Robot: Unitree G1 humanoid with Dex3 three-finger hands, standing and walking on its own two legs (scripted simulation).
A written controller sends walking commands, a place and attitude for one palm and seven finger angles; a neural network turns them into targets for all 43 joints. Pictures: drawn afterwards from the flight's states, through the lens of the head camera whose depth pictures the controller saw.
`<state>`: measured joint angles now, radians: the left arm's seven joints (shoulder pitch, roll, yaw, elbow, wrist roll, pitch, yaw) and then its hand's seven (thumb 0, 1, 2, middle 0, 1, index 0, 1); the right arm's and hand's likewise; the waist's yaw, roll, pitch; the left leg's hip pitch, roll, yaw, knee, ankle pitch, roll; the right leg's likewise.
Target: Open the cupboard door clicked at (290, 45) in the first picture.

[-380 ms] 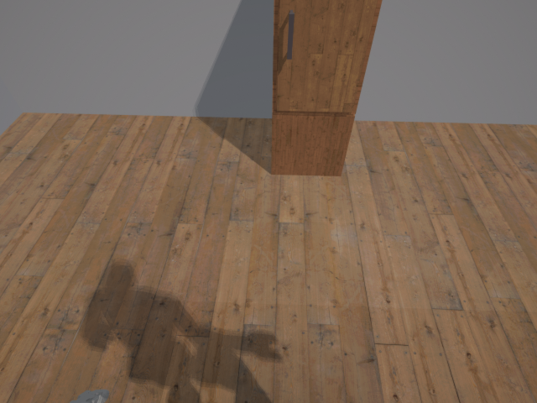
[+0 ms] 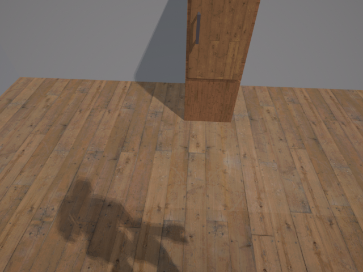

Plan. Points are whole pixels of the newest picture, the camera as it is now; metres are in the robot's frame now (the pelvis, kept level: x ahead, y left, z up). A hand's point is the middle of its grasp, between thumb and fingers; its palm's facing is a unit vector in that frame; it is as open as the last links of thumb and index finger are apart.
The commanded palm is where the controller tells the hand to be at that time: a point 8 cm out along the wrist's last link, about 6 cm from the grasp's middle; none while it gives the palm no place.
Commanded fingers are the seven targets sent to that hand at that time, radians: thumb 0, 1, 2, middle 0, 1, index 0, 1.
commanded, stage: stand and wait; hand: left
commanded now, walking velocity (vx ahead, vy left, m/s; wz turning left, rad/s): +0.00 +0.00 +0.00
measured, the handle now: (197, 28) +1.35 -0.01 -0.01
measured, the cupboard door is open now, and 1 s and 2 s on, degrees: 0 0 0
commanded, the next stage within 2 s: look at it before walking up in 0.44 s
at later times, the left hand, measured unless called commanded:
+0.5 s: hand out of the picture +0.06 +0.24 -0.15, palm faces -0.03 -0.94 -0.34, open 7.4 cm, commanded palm none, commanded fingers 0.00 0.90 0.90 -0.20 -0.30 -0.20 -0.30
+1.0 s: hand out of the picture +0.06 +0.24 -0.15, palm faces -0.03 -0.94 -0.33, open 7.4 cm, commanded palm none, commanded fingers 0.00 0.90 0.90 -0.20 -0.30 -0.20 -0.30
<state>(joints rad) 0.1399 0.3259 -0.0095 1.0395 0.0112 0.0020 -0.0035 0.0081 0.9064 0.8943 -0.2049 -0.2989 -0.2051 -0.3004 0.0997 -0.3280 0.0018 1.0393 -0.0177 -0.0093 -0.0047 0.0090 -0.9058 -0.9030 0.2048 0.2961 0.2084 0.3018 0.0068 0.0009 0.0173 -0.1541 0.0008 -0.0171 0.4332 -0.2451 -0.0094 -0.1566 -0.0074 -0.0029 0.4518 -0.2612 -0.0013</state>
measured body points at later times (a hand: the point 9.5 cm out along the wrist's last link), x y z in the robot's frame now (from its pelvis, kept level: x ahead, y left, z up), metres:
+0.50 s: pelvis -0.02 -0.01 +0.00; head -0.02 -0.01 +0.45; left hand +0.06 +0.29 -0.13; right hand +0.05 -0.30 -0.13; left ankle -0.01 +0.13 -0.74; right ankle -0.01 -0.12 -0.74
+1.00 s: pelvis -0.01 +0.00 +0.00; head -0.01 +0.00 +0.45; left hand +0.06 +0.29 -0.13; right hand +0.06 -0.30 -0.13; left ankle -0.01 +0.13 -0.74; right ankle -0.01 -0.12 -0.74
